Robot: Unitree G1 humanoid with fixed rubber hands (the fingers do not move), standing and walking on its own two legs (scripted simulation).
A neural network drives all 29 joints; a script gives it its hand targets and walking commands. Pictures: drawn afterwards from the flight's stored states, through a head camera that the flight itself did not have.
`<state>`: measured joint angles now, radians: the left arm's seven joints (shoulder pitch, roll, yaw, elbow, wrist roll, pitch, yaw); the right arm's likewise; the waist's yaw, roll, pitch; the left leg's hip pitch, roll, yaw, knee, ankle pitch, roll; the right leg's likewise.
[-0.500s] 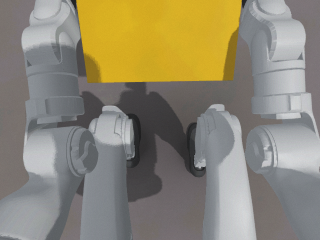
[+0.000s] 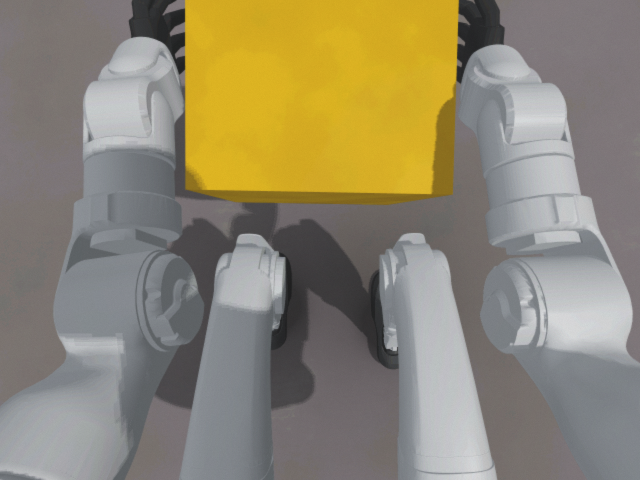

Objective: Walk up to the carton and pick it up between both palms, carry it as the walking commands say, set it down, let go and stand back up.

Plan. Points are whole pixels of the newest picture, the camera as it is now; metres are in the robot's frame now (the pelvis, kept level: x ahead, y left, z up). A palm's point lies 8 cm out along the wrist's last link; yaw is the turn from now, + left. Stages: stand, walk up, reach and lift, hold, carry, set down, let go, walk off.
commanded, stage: reach and lift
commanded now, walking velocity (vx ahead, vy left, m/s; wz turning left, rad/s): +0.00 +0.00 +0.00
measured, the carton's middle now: (317, 97) +0.52 +0.01 -0.11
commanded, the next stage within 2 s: none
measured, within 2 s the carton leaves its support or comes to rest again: neither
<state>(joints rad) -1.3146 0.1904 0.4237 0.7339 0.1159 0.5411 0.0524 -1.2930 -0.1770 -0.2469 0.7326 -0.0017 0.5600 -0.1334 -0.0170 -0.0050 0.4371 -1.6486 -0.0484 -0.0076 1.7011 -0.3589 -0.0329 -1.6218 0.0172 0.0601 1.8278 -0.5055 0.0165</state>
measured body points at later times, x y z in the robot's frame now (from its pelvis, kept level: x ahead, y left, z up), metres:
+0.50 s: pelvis +0.01 +0.00 +0.06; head +0.29 -0.02 +0.41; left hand +0.53 +0.16 +0.04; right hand +0.52 -0.16 +0.02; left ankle +0.20 +0.13 -0.47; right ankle +0.15 -0.12 -0.47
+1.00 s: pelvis +0.02 +0.00 +0.13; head +0.27 -0.03 +0.49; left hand +0.52 +0.15 +0.09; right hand +0.50 -0.17 +0.08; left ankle +0.20 +0.13 -0.47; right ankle +0.15 -0.12 -0.47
